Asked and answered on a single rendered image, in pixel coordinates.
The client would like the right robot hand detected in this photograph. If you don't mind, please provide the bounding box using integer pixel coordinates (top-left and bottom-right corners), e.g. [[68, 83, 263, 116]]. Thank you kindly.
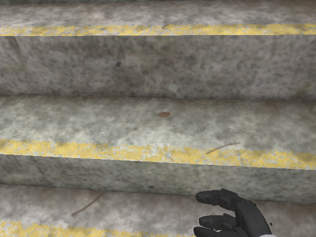
[[194, 189, 272, 237]]

